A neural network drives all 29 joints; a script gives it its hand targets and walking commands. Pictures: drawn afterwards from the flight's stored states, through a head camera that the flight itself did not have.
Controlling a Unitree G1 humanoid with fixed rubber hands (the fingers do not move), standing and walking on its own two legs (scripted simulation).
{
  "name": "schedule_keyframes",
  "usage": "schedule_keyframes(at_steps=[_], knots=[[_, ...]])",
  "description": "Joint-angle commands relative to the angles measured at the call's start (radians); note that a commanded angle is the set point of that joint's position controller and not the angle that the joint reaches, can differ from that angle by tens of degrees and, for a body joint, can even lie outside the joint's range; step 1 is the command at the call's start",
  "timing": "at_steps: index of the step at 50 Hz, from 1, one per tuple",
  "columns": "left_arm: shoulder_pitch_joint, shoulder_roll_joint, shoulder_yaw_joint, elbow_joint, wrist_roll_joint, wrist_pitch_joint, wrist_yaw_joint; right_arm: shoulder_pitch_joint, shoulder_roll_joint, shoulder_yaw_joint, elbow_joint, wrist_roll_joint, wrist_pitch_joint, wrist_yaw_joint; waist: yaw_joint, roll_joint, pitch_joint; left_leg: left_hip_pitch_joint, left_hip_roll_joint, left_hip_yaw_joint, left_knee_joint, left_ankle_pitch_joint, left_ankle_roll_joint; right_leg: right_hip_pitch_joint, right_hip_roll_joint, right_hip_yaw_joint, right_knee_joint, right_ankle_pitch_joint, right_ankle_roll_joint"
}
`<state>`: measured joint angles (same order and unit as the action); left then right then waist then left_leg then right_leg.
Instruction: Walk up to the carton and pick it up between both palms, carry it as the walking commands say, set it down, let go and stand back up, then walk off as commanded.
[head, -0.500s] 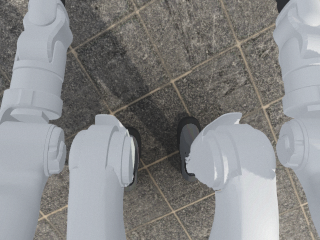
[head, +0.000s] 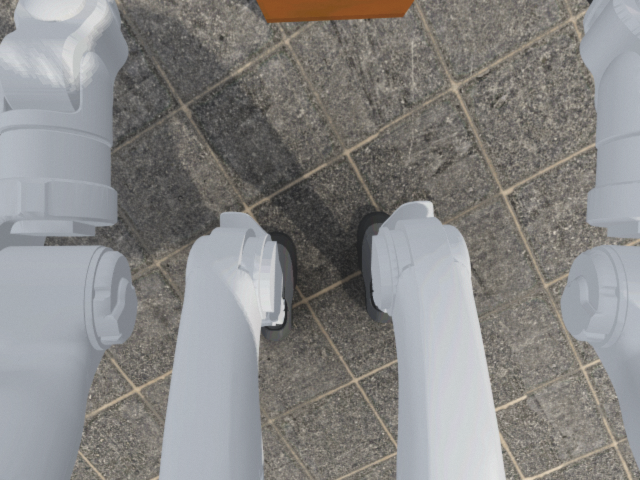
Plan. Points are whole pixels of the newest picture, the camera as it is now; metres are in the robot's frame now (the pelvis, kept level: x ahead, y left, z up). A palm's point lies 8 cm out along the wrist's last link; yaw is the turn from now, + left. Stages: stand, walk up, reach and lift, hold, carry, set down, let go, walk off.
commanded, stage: set down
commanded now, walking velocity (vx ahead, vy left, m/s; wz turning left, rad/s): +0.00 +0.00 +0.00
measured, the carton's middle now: out of the picture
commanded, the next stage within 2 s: let go in 0.74 s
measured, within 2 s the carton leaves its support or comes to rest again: neither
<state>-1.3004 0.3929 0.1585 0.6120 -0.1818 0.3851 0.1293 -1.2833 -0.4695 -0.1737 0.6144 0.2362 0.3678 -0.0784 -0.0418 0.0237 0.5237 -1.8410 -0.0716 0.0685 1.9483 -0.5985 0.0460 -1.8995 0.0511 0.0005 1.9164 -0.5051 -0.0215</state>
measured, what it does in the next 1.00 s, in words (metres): rises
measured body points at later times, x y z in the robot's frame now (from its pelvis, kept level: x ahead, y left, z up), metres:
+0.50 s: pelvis +0.00 -0.01 +0.13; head +0.36 -0.04 +0.38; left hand +0.57 +0.17 +0.02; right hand +0.54 -0.26 +0.01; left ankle +0.11 +0.09 -0.43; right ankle +0.14 -0.10 -0.43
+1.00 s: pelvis +0.03 -0.01 +0.21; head +0.36 -0.04 +0.50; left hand +0.51 +0.18 +0.07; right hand +0.49 -0.25 +0.07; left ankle +0.11 +0.09 -0.43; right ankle +0.14 -0.10 -0.43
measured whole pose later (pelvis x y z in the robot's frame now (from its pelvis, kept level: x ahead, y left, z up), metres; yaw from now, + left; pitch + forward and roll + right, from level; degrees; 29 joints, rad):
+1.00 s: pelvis +0.03 -0.01 +0.21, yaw -1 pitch +21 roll +2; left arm -0.91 0.32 0.17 0.43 -0.04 0.37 0.07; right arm -0.90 -0.37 -0.15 0.42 0.07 0.37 -0.04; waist -0.03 0.01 0.52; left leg -1.11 -0.08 0.00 1.12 -0.38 0.02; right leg -1.16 0.05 0.03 1.11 -0.31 -0.03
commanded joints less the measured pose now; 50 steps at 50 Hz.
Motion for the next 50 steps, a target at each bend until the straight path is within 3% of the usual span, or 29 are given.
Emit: schedule_keyframes(at_steps=[1, 2, 5, 9, 10, 11, 12, 13, 15, 16, 19, 21, 22, 23, 24, 25, 26, 27, 30, 31, 34, 36, 37, 38, 44, 45, 47, 48, 50], knots=[[-0.382, 0.225, 0.035, -0.37, 0.002, -0.032, 0.0, -0.297, -0.201, -0.073, -0.259, 0.011, -0.026, 0.003, -0.033, 0.004, -2.18, 0.654, -0.012, -0.041, -0.261, 0.361, -0.036, 0.895, 0.016, 0.006, -0.23, 0.443, -0.001], [-0.422, 0.253, 0.041, -0.401, -0.018, -0.027, 0.007, -0.363, -0.224, -0.066, -0.389, 0.016, -0.018, -0.003, -0.049, -0.035, -2.273, 0.738, -0.015, -0.047, -0.261, 0.427, -0.031, 0.924, 0.022, -0.004, -0.23, 0.487, 0.009], [-0.38, 0.218, 0.023, -0.264, -0.036, 0.03, -0.004, -0.381, -0.235, -0.04, -0.291, 0.018, 0.029, 0.001, -0.007, -0.035, -2.189, 0.684, -0.012, -0.044, -0.344, 0.283, -0.026, 0.987, 0.008, 0.02, -0.301, 0.38, 0.008], [-0.331, 0.204, 0.042, -0.184, -0.047, 0.048, -0.014, -0.356, -0.23, -0.065, -0.29, 0.006, 0.041, 0.002, -0.06, -0.117, -2.205, 0.664, -0.016, -0.045, -0.412, 0.232, -0.014, 1.119, -0.001, 0.025, -0.389, 0.368, 0.016], [-0.344, 0.215, 0.036, -0.217, -0.018, 0.039, -0.017, -0.302, -0.206, -0.065, -0.214, 0.009, 0.041, 0.001, -0.047, -0.061, -2.162, 0.696, -0.008, -0.057, -0.444, 0.273, -0.024, 1.061, 0.003, 0.021, -0.389, 0.393, 0.006], [-0.362, 0.25, 0.088, -0.256, 0.016, 0.018, -0.021, -0.303, -0.17, -0.044, -0.208, 0.009, 0.04, 0.007, 0.028, -0.028, -2.162, 0.644, -0.009, -0.031, -0.443, 0.299, -0.032, 1.105, -0.007, 0.054, -0.4, 0.431, 0.012], [-0.333, 0.219, 0.054, -0.242, 0.004, 0.027, -0.022, -0.284, -0.196, -0.077, -0.207, 0.008, 0.033, 0.012, -0.011, 0.003, -2.224, 0.797, -0.012, -0.055, -0.463, 0.357, -0.03, 1.074, 0.007, 0.029, -0.421, 0.436, 0.001], [-0.344, 0.28, 0.119, -0.213, 0.06, 0.031, -0.005, -0.325, -0.269, -0.091, -0.212, -0.02, 0.038, 0.017, 0.036, 0.015, -2.241, 0.771, -0.013, -0.039, -0.455, 0.354, -0.047, 1.064, 0.002, 0.032, -0.41, 0.422, 0.009], [-0.384, 0.272, 0.083, -0.381, 0.022, 0.02, -0.006, -0.318, -0.253, -0.086, -0.343, 0.006, 0.025, 0.013, 0.0, 0.029, -2.373, 0.905, -0.015, -0.06, -0.489, 0.494, -0.042, 1.175, 0.015, 0.047, -0.457, 0.557, 0.0], [-0.386, 0.252, 0.086, -0.366, -0.008, 0.029, -0.007, -0.355, -0.263, -0.081, -0.294, -0.013, 0.039, 0.01, -0.008, -0.035, -2.345, 0.833, -0.019, -0.044, -0.516, 0.388, -0.042, 1.21, 0.012, 0.034, -0.475, 0.493, 0.0], [-0.33, 0.25, 0.069, -0.265, -0.014, 0.053, -0.015, -0.361, -0.239, -0.044, -0.368, 0.031, 0.057, 0.015, 0.006, -0.091, -2.266, 0.827, -0.009, -0.052, -0.59, 0.366, -0.022, 1.238, 0.004, 0.042, -0.541, 0.481, 0.021], [-0.29, 0.28, 0.127, -0.304, 0.021, 0.039, -0.018, -0.334, -0.176, -0.021, -0.381, 0.022, 0.056, 0.012, 0.077, -0.134, -2.411, 0.872, -0.024, -0.052, -0.625, 0.463, -0.017, 1.397, 0.012, 0.054, -0.547, 0.613, 0.04], [-0.327, 0.255, 0.091, -0.333, -0.002, 0.047, -0.015, -0.32, -0.221, -0.028, -0.313, 0.026, 0.065, 0.005, 0.04, -0.068, -2.327, 0.862, -0.019, -0.045, -0.636, 0.425, -0.032, 1.356, 0.008, 0.064, -0.57, 0.567, 0.018], [-0.35, 0.311, 0.12, -0.335, 0.027, 0.043, -0.023, -0.339, -0.196, -0.032, -0.319, 0.031, 0.068, 0.008, 0.084, -0.044, -2.293, 0.835, -0.022, -0.028, -0.657, 0.373, -0.03, 1.377, -0.003, 0.076, -0.594, 0.51, 0.023], [-0.33, 0.243, 0.063, -0.266, -0.012, 0.056, -0.037, -0.322, -0.179, -0.032, -0.305, 0.018, 0.071, 0.006, 0.007, -0.102, -2.249, 0.87, -0.02, -0.048, -0.712, 0.385, -0.024, 1.404, 0.007, 0.047, -0.645, 0.53, 0.026], [-0.293, 0.252, 0.081, -0.177, 0.038, 0.043, -0.047, -0.292, -0.183, -0.045, -0.296, 0.01, 0.06, 0.005, 0.035, -0.062, -2.188, 0.89, -0.013, -0.047, -0.715, 0.441, -0.023, 1.354, 0.005, 0.066, -0.663, 0.555, 0.033], [-0.278, 0.244, 0.078, -0.173, 0.02, 0.038, -0.05, -0.261, -0.186, -0.08, -0.237, -0.035, 0.054, 0.0, -0.004, -0.098, -2.156, 0.844, -0.013, -0.062, -0.726, 0.379, -0.03, 1.362, 0.006, 0.051, -0.675, 0.52, 0.027], [-0.365, 0.276, 0.108, -0.348, 0.024, 0.021, -0.037, -0.352, -0.27, -0.129, -0.376, -0.038, 0.035, -0.005, 0.014, -0.035, -2.326, 0.902, -0.02, -0.054, -0.731, 0.456, -0.044, 1.434, 0.005, 0.065, -0.661, 0.602, 0.02], [-0.248, 0.253, 0.081, -0.131, 0.033, 0.018, -0.054, -0.259, -0.141, -0.042, -0.224, -0.017, 0.042, 0.01, 0.042, -0.089, -2.109, 0.937, -0.001, -0.065, -0.805, 0.411, -0.033, 1.404, 0.0, 0.074, -0.759, 0.524, 0.029], [-0.3, 0.174, 0.037, -0.127, 0.035, -0.003, -0.069, -0.221, -0.122, -0.061, -0.062, -0.042, 0.023, 0.021, -0.027, -0.015, -1.97, 0.916, 0.004, -0.065, -0.835, 0.416, -0.052, 1.319, -0.004, 0.059, -0.769, 0.525, 0.021], [-0.314, 0.177, 0.073, -0.177, 0.071, -0.051, -0.069, -0.286, -0.158, -0.08, -0.186, -0.06, -0.043, 0.043, 0.0, 0.018, -2.026, 1.088, 0.008, -0.09, -0.849, 0.487, -0.047, 1.311, -0.008, 0.059, -0.8, 0.514, 0.01], [-0.254, 0.169, 0.074, -0.098, 0.067, -0.066, -0.078, -0.212, -0.13, -0.078, -0.103, -0.094, -0.057, 0.041, -0.015, -0.036, -2.068, 1.005, -0.001, -0.072, -0.849, 0.508, -0.053, 1.455, -0.01, 0.072, -0.816, 0.617, 0.01], [-0.173, 0.226, 0.146, 0.006, 0.099, -0.074, -0.08, -0.248, -0.096, -0.033, -0.162, -0.086, -0.058, 0.033, 0.045, -0.145, -2.111, 0.9, -0.008, -0.062, -0.849, 0.469, -0.037, 1.548, -0.019, 0.08, -0.818, 0.646, 0.037], [-0.211, 0.214, 0.138, -0.007, 0.127, -0.074, -0.081, -0.239, -0.073, -0.036, -0.059, -0.098, -0.054, 0.033, 0.063, -0.094, -2.046, 0.883, -0.007, -0.051, -0.878, 0.433, -0.048, 1.516, -0.022, 0.086, -0.831, 0.579, 0.036], [0.079, 0.149, 0.067, -0.313, 0.171, -0.084, -0.05, 0.09, -0.09, -0.03, -0.252, -0.136, -0.067, 0.046, 0.033, 0.006, -2.288, 1.205, -0.012, -0.066, -0.877, 0.679, -0.068, 1.635, -0.007, 0.069, -0.825, 0.777, 0.033], [0.08, 0.159, 0.069, -0.36, 0.154, -0.074, -0.051, 0.102, -0.154, -0.06, -0.341, -0.192, -0.059, 0.037, -0.019, -0.015, -2.292, 1.197, -0.008, -0.063, -0.886, 0.639, -0.069, 1.682, -0.005, 0.058, -0.837, 0.764, 0.033], [0.149, 0.189, 0.078, -0.459, 0.145, -0.061, -0.047, 0.145, -0.143, -0.047, -0.472, -0.181, -0.044, 0.029, 0.023, -0.042, -2.297, 1.164, -0.012, -0.064, -0.91, 0.639, -0.064, 1.733, -0.003, 0.066, -0.82, 0.795, 0.036], [0.196, 0.199, 0.078, -0.533, 0.161, -0.062, -0.028, 0.196, -0.17, -0.062, -0.572, -0.187, -0.052, 0.024, -0.006, -0.027, -2.368, 1.243, -0.018, -0.064, -0.909, 0.674, -0.069, 1.806, -0.008, 0.071, -0.838, 0.84, 0.039], [0.349, 0.086, 0.046, -0.484, 0.155, -0.051, -0.032, 0.387, -0.067, -0.003, -0.475, -0.157, -0.034, 0.044, -0.004, -0.046, -2.138, 1.253, -0.005, -0.096, -0.961, 0.685, -0.065, 1.669, -0.006, 0.046, -0.864, 0.795, 0.049]])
